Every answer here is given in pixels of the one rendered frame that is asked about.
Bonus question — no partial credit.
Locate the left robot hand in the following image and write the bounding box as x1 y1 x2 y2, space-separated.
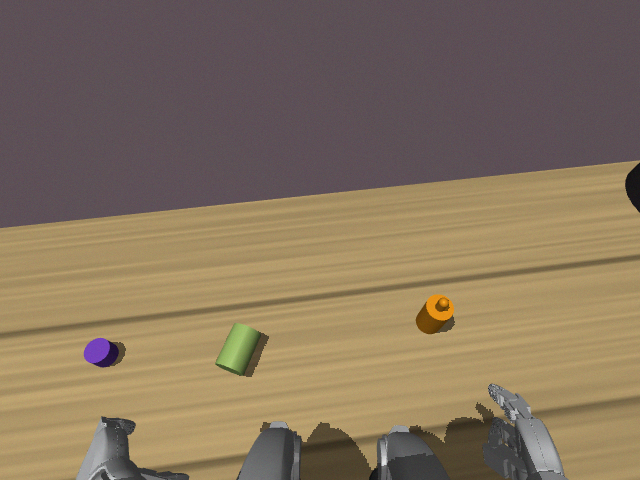
76 417 189 480

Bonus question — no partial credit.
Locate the left robot arm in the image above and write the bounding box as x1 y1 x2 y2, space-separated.
87 458 146 480

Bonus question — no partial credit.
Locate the right robot hand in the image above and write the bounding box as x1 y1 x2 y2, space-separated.
482 384 565 480

